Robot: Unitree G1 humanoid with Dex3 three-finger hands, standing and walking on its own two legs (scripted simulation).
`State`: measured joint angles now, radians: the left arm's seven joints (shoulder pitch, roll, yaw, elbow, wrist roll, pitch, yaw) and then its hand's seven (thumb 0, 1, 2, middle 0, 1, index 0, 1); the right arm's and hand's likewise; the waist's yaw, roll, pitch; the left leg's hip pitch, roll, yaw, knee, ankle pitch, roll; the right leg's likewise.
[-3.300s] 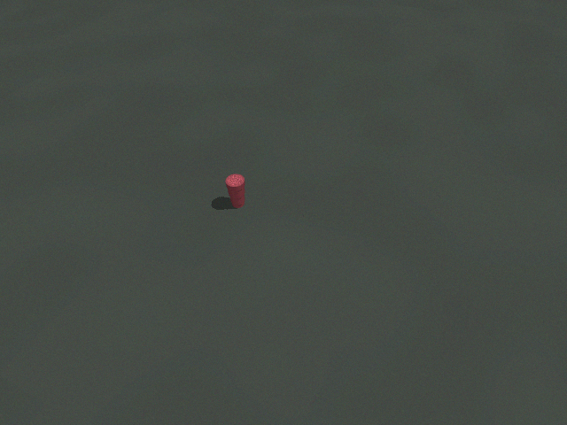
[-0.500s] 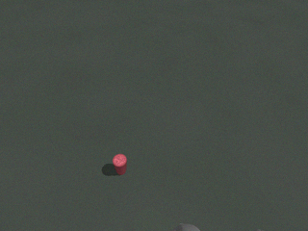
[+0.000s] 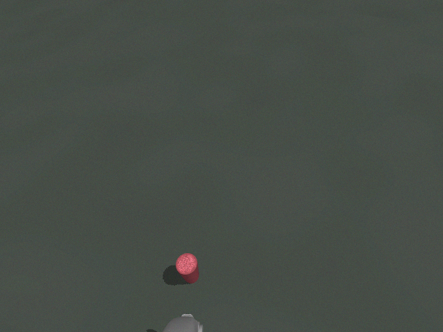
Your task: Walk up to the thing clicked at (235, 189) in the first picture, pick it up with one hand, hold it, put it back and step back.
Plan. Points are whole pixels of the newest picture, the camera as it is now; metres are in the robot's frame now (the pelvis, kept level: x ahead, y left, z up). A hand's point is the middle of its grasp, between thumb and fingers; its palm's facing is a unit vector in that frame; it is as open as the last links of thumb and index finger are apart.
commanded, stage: walk up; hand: left
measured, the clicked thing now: (189, 270) +0.47 +0.21 -0.69
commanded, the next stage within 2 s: stand in 1.62 s
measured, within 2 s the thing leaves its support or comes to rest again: neither
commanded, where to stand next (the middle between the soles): +0.12 +0.01 m, yaw -1 degrees
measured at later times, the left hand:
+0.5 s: hand out of the picture +0.14 +0.29 -0.16, palm faces -0.07 -0.92 -0.38, open 7.4 cm
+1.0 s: hand (108, 301) +0.21 +0.27 -0.14, palm faces -0.04 -0.95 -0.32, open 7.4 cm
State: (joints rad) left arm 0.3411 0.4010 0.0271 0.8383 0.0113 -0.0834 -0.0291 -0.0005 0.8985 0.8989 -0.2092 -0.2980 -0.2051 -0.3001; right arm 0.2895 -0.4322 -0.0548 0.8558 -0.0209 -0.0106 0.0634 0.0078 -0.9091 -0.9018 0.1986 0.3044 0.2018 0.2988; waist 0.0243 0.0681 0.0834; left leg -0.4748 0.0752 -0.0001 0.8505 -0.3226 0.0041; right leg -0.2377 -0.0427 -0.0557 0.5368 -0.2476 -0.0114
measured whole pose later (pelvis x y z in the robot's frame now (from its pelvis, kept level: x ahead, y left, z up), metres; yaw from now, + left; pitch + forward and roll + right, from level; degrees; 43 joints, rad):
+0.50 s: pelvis +0.08 +0.02 -0.01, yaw -2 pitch -2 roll +1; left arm 0.22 0.38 0.01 1.01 0.01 -0.01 -0.01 0.00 0.90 0.90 -0.21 -0.30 -0.20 -0.30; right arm 0.18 -0.39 -0.01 0.98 0.01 -0.02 0.01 0.01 -0.91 -0.90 0.20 0.30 0.20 0.30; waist 0.00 0.01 0.08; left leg -0.31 0.04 0.03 0.64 -0.29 -0.02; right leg -0.30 -0.04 -0.02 0.67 -0.33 0.01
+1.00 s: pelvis +0.10 +0.03 +0.01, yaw -1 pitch -3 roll +0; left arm 0.04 0.35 0.00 1.14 0.00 0.01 -0.02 0.00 0.90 0.90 -0.21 -0.30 -0.20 -0.30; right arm 0.07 -0.37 0.01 1.16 -0.01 -0.03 0.01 0.01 -0.91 -0.90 0.20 0.30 0.20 0.30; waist -0.01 -0.01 0.04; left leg -0.15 0.04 0.03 0.37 -0.18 -0.02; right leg -0.13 -0.03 -0.03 0.37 -0.20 0.02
